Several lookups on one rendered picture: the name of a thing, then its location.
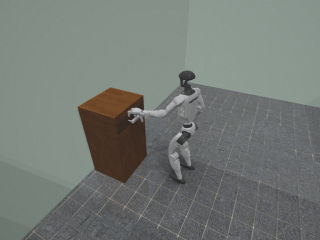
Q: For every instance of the left robot thigh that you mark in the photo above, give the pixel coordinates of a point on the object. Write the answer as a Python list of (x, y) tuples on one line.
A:
[(175, 143)]

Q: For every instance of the right robot thigh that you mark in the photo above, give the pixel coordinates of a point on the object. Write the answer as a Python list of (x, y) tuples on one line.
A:
[(185, 145)]

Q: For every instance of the drawer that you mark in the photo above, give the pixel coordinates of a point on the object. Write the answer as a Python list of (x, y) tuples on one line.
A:
[(124, 123)]

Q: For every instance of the handle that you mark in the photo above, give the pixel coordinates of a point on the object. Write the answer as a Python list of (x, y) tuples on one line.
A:
[(135, 119)]

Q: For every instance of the robot right forearm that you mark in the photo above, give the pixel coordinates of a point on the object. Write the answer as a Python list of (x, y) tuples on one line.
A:
[(197, 113)]

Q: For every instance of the right robot upper arm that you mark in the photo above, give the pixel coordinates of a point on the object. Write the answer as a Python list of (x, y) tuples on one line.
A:
[(200, 102)]

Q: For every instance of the left robot upper arm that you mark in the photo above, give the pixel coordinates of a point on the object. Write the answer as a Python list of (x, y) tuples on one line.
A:
[(176, 102)]

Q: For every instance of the robot left forearm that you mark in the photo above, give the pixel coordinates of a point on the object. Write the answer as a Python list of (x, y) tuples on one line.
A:
[(150, 113)]

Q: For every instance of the robot thigh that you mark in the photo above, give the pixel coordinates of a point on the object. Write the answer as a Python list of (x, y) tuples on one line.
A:
[(185, 145), (175, 143)]

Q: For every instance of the cabinet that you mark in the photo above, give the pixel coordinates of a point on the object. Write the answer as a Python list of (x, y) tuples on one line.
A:
[(116, 156)]

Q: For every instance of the robot left hand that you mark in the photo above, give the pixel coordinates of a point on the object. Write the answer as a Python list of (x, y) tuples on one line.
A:
[(135, 111)]

